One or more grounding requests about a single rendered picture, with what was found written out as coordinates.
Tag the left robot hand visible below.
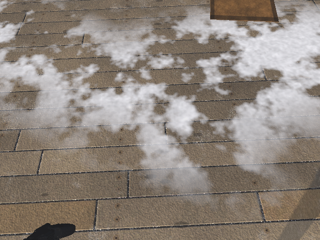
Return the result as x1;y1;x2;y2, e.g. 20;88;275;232
23;223;76;240

